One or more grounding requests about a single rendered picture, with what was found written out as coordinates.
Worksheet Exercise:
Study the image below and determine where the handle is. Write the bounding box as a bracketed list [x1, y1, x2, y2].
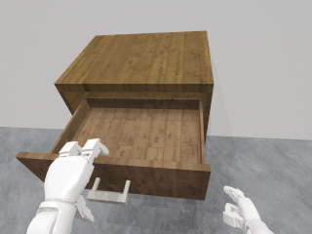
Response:
[87, 177, 131, 206]

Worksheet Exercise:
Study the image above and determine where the right robot forearm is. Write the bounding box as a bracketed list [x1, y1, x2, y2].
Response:
[244, 219, 274, 234]

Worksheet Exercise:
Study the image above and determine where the cabinet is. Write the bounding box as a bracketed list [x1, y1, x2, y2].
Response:
[54, 30, 215, 145]

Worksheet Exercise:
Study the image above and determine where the left robot forearm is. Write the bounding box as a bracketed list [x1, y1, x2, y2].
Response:
[26, 200, 77, 234]

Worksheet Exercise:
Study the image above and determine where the robot right hand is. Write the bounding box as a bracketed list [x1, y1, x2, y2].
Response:
[223, 185, 261, 233]

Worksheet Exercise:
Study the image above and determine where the robot left hand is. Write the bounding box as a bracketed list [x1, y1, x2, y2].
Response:
[44, 138, 109, 223]

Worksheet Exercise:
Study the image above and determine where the drawer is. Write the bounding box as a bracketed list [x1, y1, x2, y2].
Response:
[16, 97, 212, 201]

